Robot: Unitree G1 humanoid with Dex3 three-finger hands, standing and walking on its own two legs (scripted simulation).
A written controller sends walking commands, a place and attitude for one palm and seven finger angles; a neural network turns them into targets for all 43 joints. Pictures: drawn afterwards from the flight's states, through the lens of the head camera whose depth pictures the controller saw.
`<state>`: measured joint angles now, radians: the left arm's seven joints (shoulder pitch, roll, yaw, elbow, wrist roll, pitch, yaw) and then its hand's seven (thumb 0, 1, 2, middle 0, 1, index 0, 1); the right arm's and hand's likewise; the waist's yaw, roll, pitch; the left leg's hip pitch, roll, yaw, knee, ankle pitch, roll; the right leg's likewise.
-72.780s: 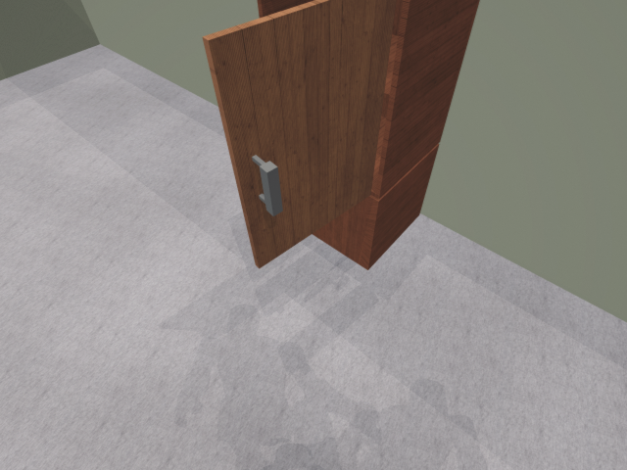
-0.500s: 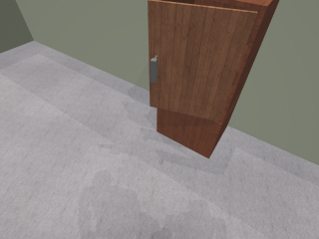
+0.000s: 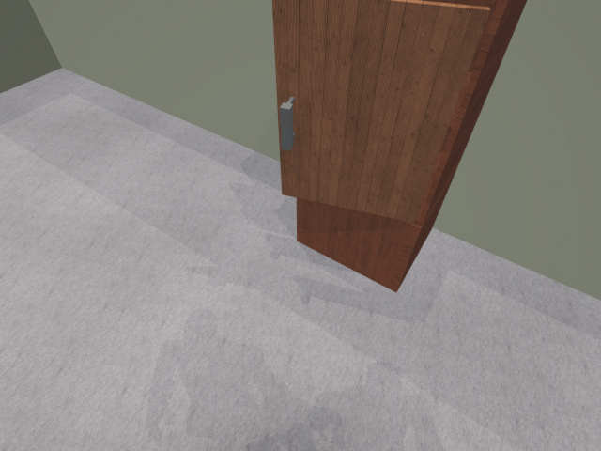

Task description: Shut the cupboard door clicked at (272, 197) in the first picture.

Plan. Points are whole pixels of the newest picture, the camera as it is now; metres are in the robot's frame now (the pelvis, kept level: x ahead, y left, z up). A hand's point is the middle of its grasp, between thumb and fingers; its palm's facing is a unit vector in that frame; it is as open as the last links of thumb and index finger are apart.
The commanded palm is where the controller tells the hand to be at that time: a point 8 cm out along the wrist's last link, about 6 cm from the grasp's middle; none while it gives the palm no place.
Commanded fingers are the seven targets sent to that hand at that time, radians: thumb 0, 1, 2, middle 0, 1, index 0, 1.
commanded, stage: look to check the result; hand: left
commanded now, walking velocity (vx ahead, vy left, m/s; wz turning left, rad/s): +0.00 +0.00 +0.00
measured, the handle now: (289, 123) +0.88 +0.08 -0.06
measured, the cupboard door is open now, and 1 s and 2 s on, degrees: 17 17 17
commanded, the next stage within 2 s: turn to face it in 0.26 s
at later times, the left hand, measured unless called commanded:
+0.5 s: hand out of the picture +0.08 +0.21 -0.16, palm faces -0.01 -0.95 -0.31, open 7.4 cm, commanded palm none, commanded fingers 0.00 0.90 0.90 -0.20 -0.30 -0.20 -0.30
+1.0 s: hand out of the picture +0.06 +0.16 -0.19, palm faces -0.10 -0.97 -0.21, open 7.3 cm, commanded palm none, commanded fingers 0.00 0.90 0.90 -0.20 -0.30 -0.20 -0.30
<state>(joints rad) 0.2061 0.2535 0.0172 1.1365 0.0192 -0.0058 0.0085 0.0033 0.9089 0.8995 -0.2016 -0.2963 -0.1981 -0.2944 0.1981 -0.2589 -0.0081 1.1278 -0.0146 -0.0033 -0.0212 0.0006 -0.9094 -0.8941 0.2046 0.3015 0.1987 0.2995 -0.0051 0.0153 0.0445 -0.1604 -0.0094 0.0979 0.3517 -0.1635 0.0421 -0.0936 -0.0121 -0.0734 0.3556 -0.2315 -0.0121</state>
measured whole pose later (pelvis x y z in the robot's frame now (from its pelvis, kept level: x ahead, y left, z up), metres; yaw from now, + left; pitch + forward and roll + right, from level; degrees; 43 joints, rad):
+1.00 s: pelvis +0.02 -0.02 -0.01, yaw -8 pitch -1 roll +1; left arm 0.24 0.16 0.06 1.05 0.03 0.05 0.01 0.01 0.92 0.90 -0.20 -0.30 -0.20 -0.29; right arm 0.27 -0.15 -0.04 1.08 -0.02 0.03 -0.05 0.00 -0.91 -0.89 0.20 0.30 0.20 0.30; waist 0.00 -0.01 0.07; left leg -0.22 0.07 0.22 0.54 -0.31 0.01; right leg -0.23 0.04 0.02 0.61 -0.34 -0.03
